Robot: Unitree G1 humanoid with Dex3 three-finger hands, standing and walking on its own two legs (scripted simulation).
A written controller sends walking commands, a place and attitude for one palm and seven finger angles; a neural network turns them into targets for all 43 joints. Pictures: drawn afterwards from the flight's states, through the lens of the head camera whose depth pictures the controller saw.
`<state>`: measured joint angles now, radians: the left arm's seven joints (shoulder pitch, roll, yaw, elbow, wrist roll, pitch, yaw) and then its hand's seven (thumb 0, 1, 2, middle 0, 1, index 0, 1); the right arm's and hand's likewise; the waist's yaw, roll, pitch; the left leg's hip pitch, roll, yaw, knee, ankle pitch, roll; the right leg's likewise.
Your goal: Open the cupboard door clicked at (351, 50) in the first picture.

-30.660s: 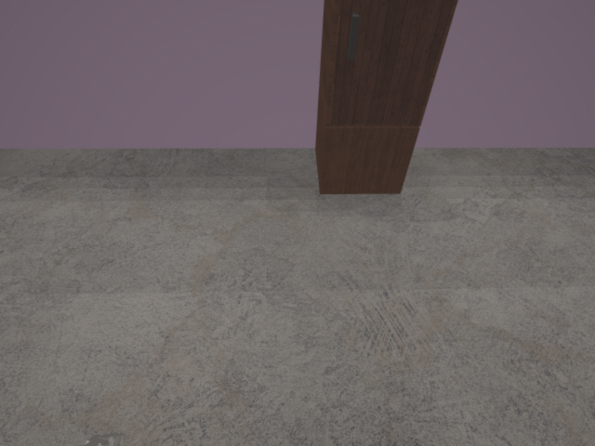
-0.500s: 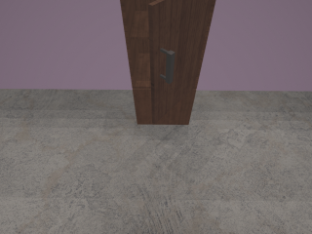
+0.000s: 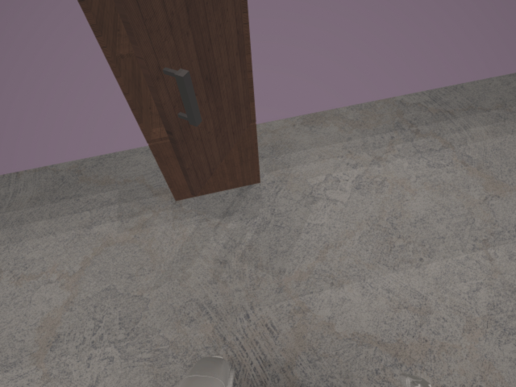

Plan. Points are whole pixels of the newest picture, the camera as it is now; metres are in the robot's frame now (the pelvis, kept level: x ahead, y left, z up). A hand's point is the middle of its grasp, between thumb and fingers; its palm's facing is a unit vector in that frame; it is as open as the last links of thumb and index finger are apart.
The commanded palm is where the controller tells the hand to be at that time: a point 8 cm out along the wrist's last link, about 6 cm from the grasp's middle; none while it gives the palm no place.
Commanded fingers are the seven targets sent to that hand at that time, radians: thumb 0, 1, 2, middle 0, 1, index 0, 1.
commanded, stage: walk to a spot facing it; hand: left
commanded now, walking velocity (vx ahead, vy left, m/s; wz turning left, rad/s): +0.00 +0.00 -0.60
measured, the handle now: (182, 97) +0.68 +0.24 +0.01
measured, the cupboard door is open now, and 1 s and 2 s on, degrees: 49 49 49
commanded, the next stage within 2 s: none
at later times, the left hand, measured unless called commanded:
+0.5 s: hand (137, 373) +0.14 +0.24 -0.17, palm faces -0.22 -0.94 -0.25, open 7.4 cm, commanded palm none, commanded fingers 0.00 0.90 0.90 -0.20 -0.30 -0.20 -0.30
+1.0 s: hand (200, 332) +0.22 +0.15 -0.19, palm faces -0.54 -0.82 -0.19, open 7.4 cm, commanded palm none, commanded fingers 0.00 0.90 0.90 -0.20 -0.30 -0.20 -0.30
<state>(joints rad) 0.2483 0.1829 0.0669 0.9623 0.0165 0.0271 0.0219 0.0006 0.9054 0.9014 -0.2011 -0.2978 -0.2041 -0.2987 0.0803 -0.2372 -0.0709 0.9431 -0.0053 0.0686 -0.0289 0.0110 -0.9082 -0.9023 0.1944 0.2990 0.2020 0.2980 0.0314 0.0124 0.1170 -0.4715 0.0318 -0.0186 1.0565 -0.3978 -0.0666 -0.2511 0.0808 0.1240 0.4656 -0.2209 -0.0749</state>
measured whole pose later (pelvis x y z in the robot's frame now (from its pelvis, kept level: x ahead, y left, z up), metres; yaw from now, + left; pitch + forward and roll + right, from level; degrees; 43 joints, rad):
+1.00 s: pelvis +0.07 +0.01 -0.02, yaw -35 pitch +1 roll -1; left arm 0.25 0.22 0.07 0.95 0.02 0.03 -0.04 0.00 0.90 0.90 -0.20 -0.30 -0.20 -0.30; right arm 0.22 -0.23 -0.04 0.87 -0.03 -0.04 0.00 0.01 -0.91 -0.90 0.20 0.30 0.20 0.30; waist 0.00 -0.02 0.05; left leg -0.32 0.06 0.09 0.60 -0.30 -0.01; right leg -0.34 0.04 0.11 0.82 -0.48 -0.02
